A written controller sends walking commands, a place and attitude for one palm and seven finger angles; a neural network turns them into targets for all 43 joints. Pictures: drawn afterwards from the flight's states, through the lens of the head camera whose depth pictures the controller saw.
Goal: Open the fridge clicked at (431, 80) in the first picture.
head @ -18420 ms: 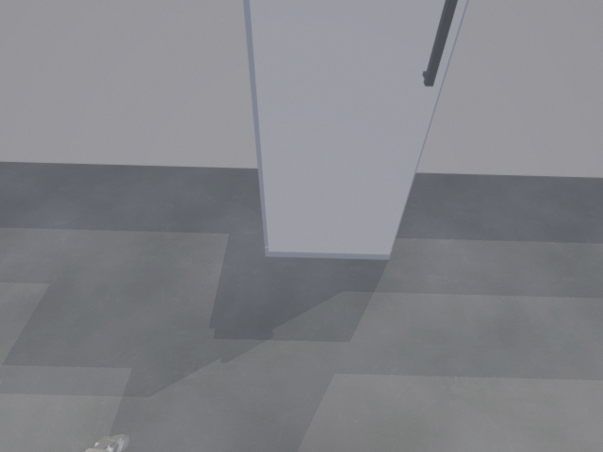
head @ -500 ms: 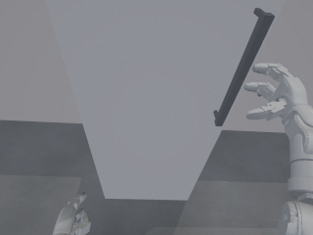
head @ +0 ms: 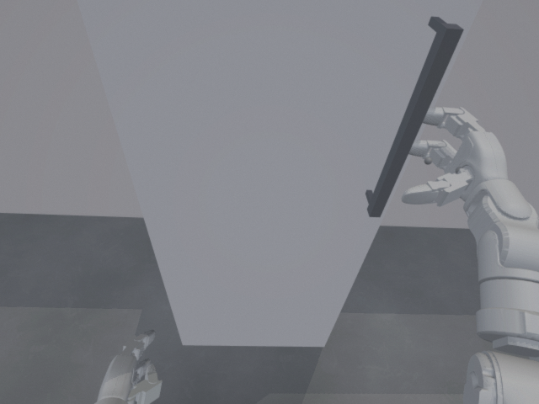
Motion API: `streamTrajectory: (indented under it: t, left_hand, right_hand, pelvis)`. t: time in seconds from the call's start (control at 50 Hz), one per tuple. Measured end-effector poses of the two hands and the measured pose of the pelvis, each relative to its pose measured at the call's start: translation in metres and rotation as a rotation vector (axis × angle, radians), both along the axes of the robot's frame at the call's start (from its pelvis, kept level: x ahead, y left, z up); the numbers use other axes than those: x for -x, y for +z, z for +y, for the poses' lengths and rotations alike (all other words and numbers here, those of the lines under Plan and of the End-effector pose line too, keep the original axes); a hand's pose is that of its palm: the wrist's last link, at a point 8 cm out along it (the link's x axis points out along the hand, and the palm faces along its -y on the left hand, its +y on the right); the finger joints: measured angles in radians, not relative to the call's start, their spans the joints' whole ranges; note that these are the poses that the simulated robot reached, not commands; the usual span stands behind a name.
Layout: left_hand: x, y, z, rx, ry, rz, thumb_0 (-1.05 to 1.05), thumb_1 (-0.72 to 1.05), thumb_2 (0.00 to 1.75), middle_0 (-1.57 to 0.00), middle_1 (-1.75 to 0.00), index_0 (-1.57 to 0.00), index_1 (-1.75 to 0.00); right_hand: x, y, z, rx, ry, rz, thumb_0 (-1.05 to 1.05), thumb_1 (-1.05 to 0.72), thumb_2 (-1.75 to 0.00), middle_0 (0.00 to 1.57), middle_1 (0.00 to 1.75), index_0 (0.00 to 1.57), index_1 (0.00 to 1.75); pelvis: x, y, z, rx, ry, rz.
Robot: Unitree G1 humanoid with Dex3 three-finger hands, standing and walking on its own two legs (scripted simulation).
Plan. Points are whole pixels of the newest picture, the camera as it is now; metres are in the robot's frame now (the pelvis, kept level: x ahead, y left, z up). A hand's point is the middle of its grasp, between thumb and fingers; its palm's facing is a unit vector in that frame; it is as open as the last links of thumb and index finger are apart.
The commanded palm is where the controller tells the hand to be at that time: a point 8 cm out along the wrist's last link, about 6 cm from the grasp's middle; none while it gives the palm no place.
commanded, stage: feel for the door with the fingertips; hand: right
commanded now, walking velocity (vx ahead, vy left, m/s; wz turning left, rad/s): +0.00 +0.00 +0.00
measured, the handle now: (399, 133) +0.46 -0.16 +0.22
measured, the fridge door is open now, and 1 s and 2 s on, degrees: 0 0 0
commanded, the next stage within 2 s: slide the fingers in behind the handle in 0.36 s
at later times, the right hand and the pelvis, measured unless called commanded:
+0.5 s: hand (421, 148) +0.42 -0.18 +0.22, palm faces -0.03 +1.00 -0.02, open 13.8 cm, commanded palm +0.40 -0.24 +0.22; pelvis +0.00 +0.00 +0.00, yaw +1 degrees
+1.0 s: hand (424, 156) +0.41 -0.19 +0.22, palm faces -0.02 +1.00 -0.03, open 14.0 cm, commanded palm +0.38 -0.23 +0.22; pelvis +0.00 +0.00 +0.00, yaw +0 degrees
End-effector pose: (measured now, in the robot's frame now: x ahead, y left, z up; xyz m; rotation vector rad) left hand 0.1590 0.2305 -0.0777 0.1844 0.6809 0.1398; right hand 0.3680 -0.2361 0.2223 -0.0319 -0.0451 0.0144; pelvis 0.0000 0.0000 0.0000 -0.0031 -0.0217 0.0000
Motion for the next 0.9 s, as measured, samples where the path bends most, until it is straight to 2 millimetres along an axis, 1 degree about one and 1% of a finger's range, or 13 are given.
streamTrajectory:
  t: [0.14, 0.34, 0.46, 0.54, 0.7, 0.8, 0.9]
  left_hand:
    - [0.006, -0.001, 0.004, -0.011, 0.015, 0.016, 0.01, 0.91, 0.9, -0.2, -0.3, -0.2, -0.3]
    - [0.028, -0.01, 0.011, -0.022, 0.052, 0.076, 0.01, 0.91, 0.9, -0.2, -0.3, -0.2, -0.3]
    - [0.039, -0.013, 0.013, -0.019, 0.07, 0.107, 0.01, 0.91, 0.9, -0.2, -0.3, -0.2, -0.3]
    - [0.043, -0.014, 0.014, -0.02, 0.075, 0.115, 0.01, 0.91, 0.9, -0.2, -0.3, -0.2, -0.3]
    - [0.04, -0.012, 0.015, -0.018, 0.075, 0.098, 0.01, 0.91, 0.9, -0.2, -0.3, -0.2, -0.3]
    - [0.032, -0.009, 0.013, -0.015, 0.063, 0.074, 0.01, 0.91, 0.9, -0.2, -0.3, -0.2, -0.3]
    - [0.022, -0.005, 0.011, -0.015, 0.05, 0.053, 0.01, 0.91, 0.9, -0.2, -0.3, -0.2, -0.3]
  right_hand:
    - [-0.009, 0.002, -0.007, 0.007, -0.009, 0.02, -0.01, 0.5, -0.3, 0.3, 1.2, 0.3, 1.2]
    - [-0.029, 0.0, 0.005, -0.012, 0.022, 0.022, -0.01, 0.5, -0.3, 0.31, 1.21, 0.3, 1.2]
    - [-0.031, -0.002, 0.0, -0.017, 0.018, 0.012, -0.01, 0.5, -0.3, 0.35, 1.24, 0.33, 1.21]
    - [-0.032, -0.001, -0.001, -0.008, 0.015, 0.012, -0.01, 0.5, -0.3, 0.36, 1.24, 0.34, 1.22]
    - [-0.03, 0.0, -0.001, -0.009, 0.01, 0.007, -0.01, 0.5, -0.3, 0.35, 1.23, 0.33, 1.21]
    - [-0.025, -0.001, -0.001, -0.015, 0.014, -0.001, -0.01, 0.5, -0.3, 0.32, 1.21, 0.32, 1.21]
    - [-0.02, -0.005, -0.006, -0.018, 0.003, 0.016, -0.01, 0.5, -0.3, 0.31, 1.21, 0.31, 1.2]
  pelvis:
    - [0.002, 0.0, 0.0, -0.001, -0.001, 0.008]
    - [0.001, 0.001, -0.002, 0.0, 0.006, 0.025]
    - [-0.001, 0.001, -0.003, 0.0, 0.013, 0.028]
    - [0.0, 0.001, -0.003, -0.001, 0.013, 0.028]
    - [0.0, 0.001, -0.003, 0.0, 0.016, 0.03]
    - [-0.001, 0.001, -0.003, -0.001, 0.016, 0.026]
    - [-0.001, 0.001, -0.002, -0.002, 0.013, 0.024]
